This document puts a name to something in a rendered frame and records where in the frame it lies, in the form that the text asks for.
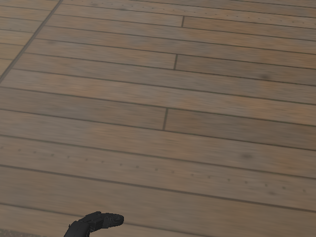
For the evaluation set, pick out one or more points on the left robot hand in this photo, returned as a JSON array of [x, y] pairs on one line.
[[93, 222]]

